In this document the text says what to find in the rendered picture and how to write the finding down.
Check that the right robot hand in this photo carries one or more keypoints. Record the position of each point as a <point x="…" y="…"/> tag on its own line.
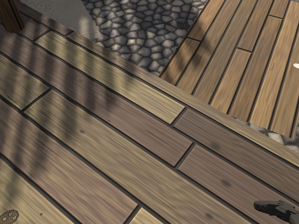
<point x="280" y="209"/>

